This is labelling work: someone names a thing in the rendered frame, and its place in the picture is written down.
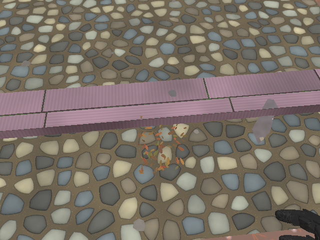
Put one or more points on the right robot hand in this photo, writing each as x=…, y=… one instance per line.
x=304, y=218

